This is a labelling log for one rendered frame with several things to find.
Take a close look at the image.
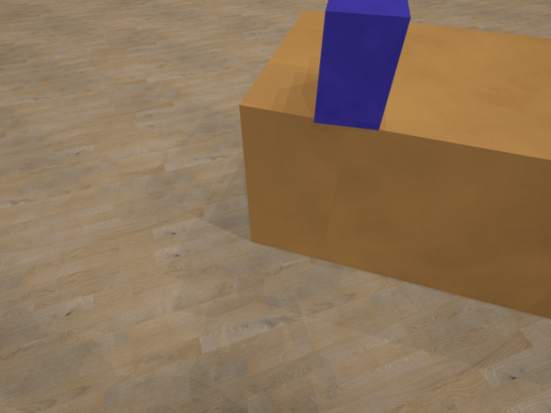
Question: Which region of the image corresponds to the carton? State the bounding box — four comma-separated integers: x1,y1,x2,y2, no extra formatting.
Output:
313,0,411,130

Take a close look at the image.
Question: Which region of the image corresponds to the pedestal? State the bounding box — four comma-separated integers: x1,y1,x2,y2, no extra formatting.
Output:
239,10,551,319

